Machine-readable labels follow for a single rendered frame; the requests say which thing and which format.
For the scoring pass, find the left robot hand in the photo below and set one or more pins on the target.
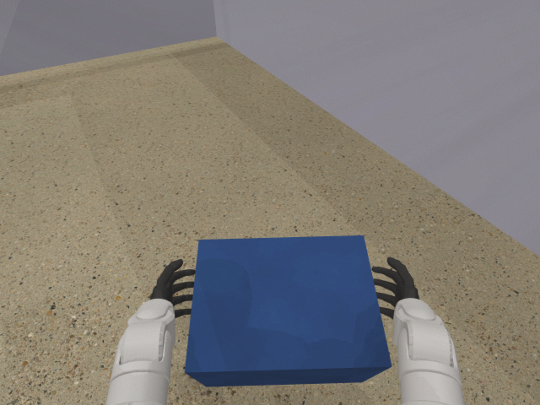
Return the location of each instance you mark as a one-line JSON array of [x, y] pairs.
[[165, 288]]

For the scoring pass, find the left robot forearm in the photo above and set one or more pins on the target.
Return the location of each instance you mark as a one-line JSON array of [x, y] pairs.
[[141, 370]]

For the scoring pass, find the carton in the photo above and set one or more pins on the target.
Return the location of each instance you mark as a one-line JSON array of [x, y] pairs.
[[285, 311]]

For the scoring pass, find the right robot forearm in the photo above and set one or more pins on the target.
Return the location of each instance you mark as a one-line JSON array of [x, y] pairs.
[[428, 368]]

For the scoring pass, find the right robot hand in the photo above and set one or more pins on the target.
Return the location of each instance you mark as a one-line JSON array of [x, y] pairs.
[[403, 287]]

